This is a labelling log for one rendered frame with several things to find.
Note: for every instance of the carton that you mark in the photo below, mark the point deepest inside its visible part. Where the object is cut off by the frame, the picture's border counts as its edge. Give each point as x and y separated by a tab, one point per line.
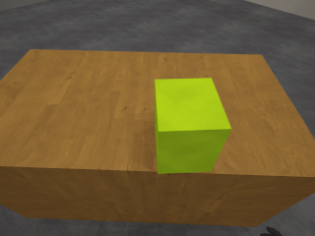
190	123

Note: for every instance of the pedestal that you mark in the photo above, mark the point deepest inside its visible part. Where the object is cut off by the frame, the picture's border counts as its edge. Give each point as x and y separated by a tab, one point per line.
78	140

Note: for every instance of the right robot hand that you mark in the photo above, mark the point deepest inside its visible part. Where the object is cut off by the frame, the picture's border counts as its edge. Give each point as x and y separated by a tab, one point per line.
273	232

